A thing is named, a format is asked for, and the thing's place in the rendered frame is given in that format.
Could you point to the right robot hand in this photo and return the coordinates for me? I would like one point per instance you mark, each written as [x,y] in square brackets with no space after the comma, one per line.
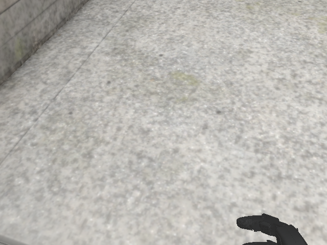
[285,234]

